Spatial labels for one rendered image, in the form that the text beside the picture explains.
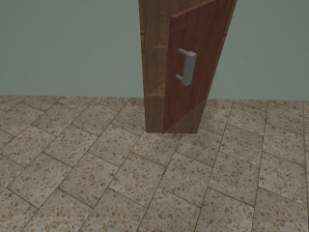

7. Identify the cupboard door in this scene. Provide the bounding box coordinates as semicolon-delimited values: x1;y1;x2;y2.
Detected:
162;0;234;131

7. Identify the handle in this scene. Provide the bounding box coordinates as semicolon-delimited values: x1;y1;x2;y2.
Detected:
175;48;197;86

